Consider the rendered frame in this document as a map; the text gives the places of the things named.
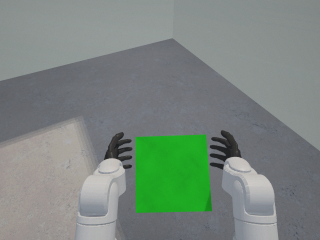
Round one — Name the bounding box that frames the right robot forearm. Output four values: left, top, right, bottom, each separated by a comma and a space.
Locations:
221, 157, 279, 240

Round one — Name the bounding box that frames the robot left hand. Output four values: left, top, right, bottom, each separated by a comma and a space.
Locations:
104, 132, 133, 169

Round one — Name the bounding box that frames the carton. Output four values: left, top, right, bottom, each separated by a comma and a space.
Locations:
135, 134, 212, 213

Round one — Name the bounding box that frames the robot right hand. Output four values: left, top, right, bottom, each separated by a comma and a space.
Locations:
210, 130, 242, 170

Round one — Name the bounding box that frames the left robot forearm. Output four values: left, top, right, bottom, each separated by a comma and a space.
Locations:
74, 158, 126, 240

